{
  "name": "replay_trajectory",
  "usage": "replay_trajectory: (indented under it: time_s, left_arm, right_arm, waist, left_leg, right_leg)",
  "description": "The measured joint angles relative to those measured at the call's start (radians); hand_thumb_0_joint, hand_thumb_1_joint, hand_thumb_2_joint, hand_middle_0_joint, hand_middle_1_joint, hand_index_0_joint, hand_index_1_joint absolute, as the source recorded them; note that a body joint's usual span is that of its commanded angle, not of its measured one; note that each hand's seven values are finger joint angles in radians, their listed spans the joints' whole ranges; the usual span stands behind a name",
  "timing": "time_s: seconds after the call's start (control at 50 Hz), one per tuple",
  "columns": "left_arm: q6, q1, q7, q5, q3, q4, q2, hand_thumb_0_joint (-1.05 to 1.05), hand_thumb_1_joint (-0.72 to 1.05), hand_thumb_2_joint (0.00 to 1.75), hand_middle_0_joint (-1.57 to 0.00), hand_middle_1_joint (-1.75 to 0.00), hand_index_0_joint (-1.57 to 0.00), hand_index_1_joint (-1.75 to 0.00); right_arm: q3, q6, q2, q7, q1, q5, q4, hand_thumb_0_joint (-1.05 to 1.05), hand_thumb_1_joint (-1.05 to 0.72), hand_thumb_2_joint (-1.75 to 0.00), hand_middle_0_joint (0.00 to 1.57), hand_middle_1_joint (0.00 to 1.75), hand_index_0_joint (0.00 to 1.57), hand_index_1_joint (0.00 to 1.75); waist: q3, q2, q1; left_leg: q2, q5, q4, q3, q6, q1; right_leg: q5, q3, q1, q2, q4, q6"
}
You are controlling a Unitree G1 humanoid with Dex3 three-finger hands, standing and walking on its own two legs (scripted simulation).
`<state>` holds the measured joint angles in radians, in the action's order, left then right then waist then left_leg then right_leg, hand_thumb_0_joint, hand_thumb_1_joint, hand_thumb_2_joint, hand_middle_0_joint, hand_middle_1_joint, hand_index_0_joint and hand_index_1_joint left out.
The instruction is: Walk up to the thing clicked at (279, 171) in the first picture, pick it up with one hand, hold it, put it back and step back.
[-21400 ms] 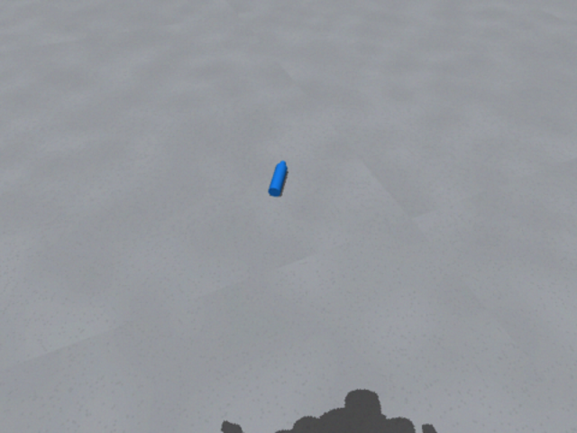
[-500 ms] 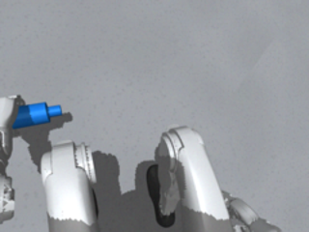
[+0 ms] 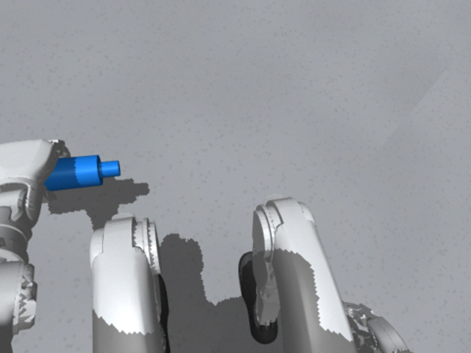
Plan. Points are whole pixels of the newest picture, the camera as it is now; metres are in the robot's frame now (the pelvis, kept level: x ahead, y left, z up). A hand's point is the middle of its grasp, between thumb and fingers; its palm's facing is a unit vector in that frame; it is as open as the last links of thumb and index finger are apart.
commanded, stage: lift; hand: left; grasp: from above
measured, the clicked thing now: (58, 174) +0.42 +0.29 -0.19
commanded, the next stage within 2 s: hold in 1.72 s
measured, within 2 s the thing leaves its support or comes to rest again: neither
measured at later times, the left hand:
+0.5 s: hand (2, 189) +0.36 +0.30 -0.06, palm faces -0.45 -0.08 -0.89, open 8.7 cm
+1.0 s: hand out of the picture +0.32 +0.28 +0.15, palm faces -0.43 -0.12 -0.90, open 8.7 cm
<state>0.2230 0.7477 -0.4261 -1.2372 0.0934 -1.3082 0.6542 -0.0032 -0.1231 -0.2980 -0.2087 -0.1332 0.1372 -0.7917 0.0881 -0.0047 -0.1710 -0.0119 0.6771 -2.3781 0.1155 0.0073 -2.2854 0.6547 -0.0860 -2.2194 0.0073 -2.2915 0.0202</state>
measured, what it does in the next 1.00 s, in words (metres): rises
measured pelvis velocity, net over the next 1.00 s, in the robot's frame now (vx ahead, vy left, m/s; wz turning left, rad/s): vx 0.02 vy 0.01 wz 0.08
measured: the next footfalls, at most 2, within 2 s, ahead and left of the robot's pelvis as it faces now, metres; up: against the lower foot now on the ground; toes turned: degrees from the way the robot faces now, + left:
none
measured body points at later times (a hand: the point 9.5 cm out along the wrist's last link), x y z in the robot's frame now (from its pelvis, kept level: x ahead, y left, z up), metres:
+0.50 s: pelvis +0.00 +0.00 +0.08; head +0.18 +0.05 +0.49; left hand +0.38 +0.30 -0.01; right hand +0.12 -0.27 -0.04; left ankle +0.08 +0.12 -0.31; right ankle +0.11 -0.12 -0.31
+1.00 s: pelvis +0.02 +0.01 +0.25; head +0.13 +0.04 +0.69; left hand +0.34 +0.28 +0.20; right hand +0.17 -0.25 +0.14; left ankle +0.08 +0.12 -0.31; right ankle +0.10 -0.12 -0.31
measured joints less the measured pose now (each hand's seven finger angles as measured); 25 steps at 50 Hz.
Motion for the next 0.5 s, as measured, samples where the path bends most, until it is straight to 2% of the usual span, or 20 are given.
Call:
replay_trajectory:
  time_s: [0.08, 0.16, 0.3, 0.5]
  left_arm:
    - [-0.013, -0.007, 0.009, 0.015, -0.002, 0.022, -0.009, -0.01, 0.17, 0.41, -0.81, -0.42, -0.83, -0.41]
    - [-0.035, -0.024, 0.048, 0.044, -0.012, 0.059, -0.025, -0.01, 0.16, 0.41, -0.82, -0.40, -0.84, -0.39]
    - [-0.053, -0.103, 0.130, 0.084, -0.034, 0.197, -0.057, -0.01, 0.15, 0.41, -0.84, -0.37, -0.85, -0.37]
    - [-0.088, -0.229, 0.202, 0.134, -0.078, 0.393, -0.083, -0.01, 0.15, 0.42, -0.84, -0.37, -0.86, -0.37]
  right_arm:
    - [0.012, 0.008, 0.000, 0.014, -0.015, -0.008, 0.000, 0.00, -0.92, -0.90, 0.20, 0.30, 0.20, 0.30]
    - [0.022, 0.020, 0.002, 0.026, -0.023, -0.023, 0.007, 0.00, -0.92, -0.90, 0.20, 0.30, 0.20, 0.30]
    - [0.040, 0.047, 0.012, 0.054, -0.030, -0.057, 0.035, 0.00, -0.92, -0.91, 0.20, 0.30, 0.20, 0.30]
    - [0.057, 0.078, 0.023, 0.101, -0.014, -0.097, 0.088, 0.01, -0.92, -0.91, 0.21, 0.30, 0.20, 0.30]
  waist:
    - [0.012, -0.005, 0.003]
    - [0.022, -0.014, 0.009]
    - [0.046, -0.027, 0.032]
    - [0.087, -0.030, 0.066]
  left_leg:
    - [0.001, -0.004, 0.023, -0.007, 0.000, 0.013]
    - [0.001, -0.007, 0.054, -0.012, 0.002, 0.035]
    - [0.000, -0.013, 0.125, -0.021, 0.004, 0.099]
    - [-0.002, -0.025, 0.253, -0.034, 0.006, 0.223]
  right_leg:
    - [-0.001, 0.005, 0.011, -0.002, 0.019, -0.001]
    - [-0.003, 0.009, 0.033, -0.003, 0.047, 0.000]
    - [-0.007, 0.015, 0.093, -0.005, 0.114, 0.000]
    - [-0.019, 0.024, 0.214, -0.006, 0.237, 0.002]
